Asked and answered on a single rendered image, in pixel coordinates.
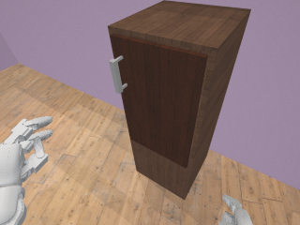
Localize cupboard door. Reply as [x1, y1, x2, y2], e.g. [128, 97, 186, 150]
[110, 33, 208, 168]

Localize handle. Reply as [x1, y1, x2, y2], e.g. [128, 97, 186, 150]
[109, 55, 128, 94]

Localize left robot hand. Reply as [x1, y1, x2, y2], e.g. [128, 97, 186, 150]
[0, 116, 53, 187]

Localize robot left forearm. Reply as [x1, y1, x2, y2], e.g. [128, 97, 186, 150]
[0, 185, 27, 225]

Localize right robot hand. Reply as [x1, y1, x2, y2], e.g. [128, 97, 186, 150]
[218, 194, 253, 225]

